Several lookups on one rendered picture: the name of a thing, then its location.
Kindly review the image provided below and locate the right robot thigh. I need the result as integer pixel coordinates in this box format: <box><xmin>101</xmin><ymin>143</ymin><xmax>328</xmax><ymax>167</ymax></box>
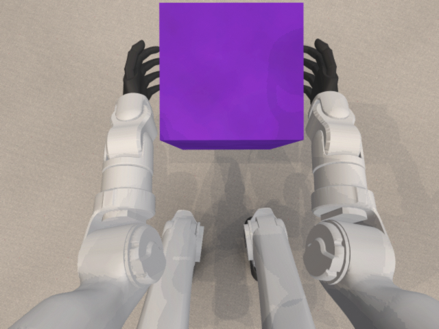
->
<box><xmin>244</xmin><ymin>215</ymin><xmax>316</xmax><ymax>329</ymax></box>

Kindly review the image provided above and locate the robot left forearm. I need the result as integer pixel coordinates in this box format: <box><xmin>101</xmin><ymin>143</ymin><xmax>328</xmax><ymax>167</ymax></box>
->
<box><xmin>78</xmin><ymin>93</ymin><xmax>158</xmax><ymax>275</ymax></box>

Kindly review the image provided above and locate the robot right forearm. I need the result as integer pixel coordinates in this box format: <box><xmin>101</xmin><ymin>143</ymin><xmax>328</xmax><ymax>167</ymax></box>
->
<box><xmin>305</xmin><ymin>91</ymin><xmax>396</xmax><ymax>264</ymax></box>

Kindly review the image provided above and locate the robot right upper arm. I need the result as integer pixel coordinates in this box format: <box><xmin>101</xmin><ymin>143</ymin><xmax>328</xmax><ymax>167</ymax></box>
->
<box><xmin>303</xmin><ymin>220</ymin><xmax>439</xmax><ymax>329</ymax></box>

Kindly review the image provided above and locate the robot left upper arm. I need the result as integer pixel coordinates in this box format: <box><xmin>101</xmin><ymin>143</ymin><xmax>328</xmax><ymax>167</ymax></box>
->
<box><xmin>8</xmin><ymin>223</ymin><xmax>166</xmax><ymax>329</ymax></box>

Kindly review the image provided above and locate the carton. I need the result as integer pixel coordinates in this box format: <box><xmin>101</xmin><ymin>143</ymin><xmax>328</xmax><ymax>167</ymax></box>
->
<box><xmin>159</xmin><ymin>3</ymin><xmax>304</xmax><ymax>149</ymax></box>

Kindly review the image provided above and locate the right robot hand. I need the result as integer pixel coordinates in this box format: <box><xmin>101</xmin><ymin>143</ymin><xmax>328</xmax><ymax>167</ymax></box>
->
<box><xmin>304</xmin><ymin>38</ymin><xmax>338</xmax><ymax>103</ymax></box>

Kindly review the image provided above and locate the left robot hand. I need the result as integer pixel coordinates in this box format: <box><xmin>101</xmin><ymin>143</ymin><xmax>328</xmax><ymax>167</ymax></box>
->
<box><xmin>123</xmin><ymin>40</ymin><xmax>160</xmax><ymax>100</ymax></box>

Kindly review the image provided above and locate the right robot shin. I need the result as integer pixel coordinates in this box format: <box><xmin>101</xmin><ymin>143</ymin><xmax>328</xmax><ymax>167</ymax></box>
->
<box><xmin>250</xmin><ymin>208</ymin><xmax>288</xmax><ymax>267</ymax></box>

